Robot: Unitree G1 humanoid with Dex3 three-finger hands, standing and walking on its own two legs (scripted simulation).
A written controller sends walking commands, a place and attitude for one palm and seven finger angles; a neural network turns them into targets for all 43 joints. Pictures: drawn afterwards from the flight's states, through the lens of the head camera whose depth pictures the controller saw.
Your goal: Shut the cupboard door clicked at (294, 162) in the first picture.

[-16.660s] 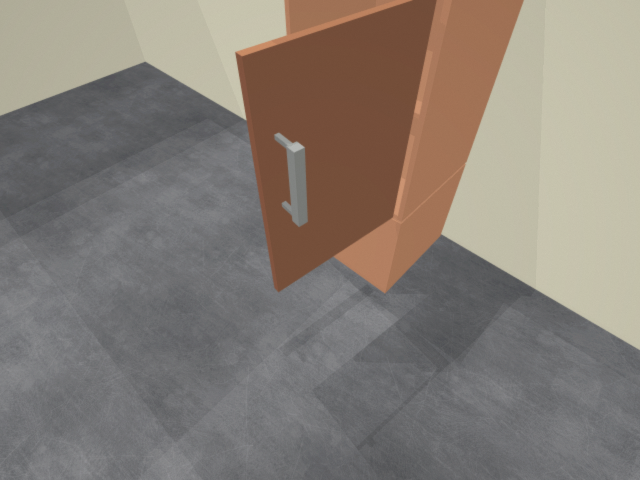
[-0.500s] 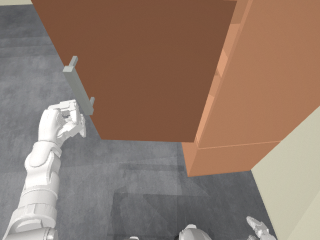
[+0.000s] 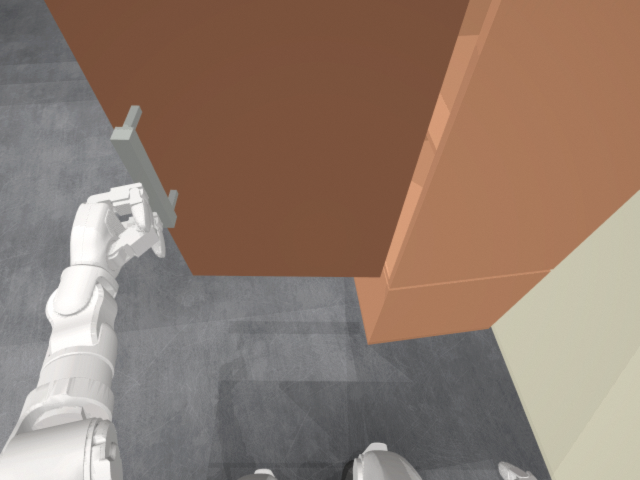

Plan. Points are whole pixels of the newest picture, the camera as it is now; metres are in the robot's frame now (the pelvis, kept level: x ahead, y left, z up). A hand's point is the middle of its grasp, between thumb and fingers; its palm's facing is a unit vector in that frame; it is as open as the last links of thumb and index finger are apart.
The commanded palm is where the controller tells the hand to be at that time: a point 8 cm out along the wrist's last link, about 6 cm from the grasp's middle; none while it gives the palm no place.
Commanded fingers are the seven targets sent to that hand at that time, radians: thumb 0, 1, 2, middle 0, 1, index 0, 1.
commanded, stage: push the door shut along its arc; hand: left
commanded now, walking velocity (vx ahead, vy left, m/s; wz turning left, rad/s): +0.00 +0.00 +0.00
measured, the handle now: (152, 172) +0.50 +0.24 +0.06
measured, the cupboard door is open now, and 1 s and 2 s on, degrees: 82 72 61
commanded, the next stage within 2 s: pull the fist back off the door in 1.98 s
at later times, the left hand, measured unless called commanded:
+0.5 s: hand (160, 207) +0.43 +0.21 +0.07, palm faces -0.09 -1.00 -0.01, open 3.1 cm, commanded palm +0.42 +0.25 +0.06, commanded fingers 0.00 0.90 0.90 -1.30 -1.50 -1.30 -1.50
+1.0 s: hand (182, 175) +0.49 +0.19 +0.07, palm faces -0.22 -0.98 -0.01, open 3.2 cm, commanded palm +0.49 +0.23 +0.06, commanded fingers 0.00 0.90 0.90 -1.30 -1.50 -1.30 -1.50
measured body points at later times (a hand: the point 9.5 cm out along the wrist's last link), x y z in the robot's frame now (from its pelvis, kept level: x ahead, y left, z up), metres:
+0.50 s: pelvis +0.00 +0.01 +0.00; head +0.09 +0.01 +0.44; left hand +0.43 +0.26 +0.07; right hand +0.07 -0.26 -0.12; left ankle -0.03 +0.09 -0.70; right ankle +0.06 -0.10 -0.70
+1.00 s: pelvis -0.01 +0.01 -0.02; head +0.12 +0.02 +0.41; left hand +0.49 +0.24 +0.07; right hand +0.00 -0.27 -0.12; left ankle -0.03 +0.09 -0.70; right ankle +0.06 -0.10 -0.70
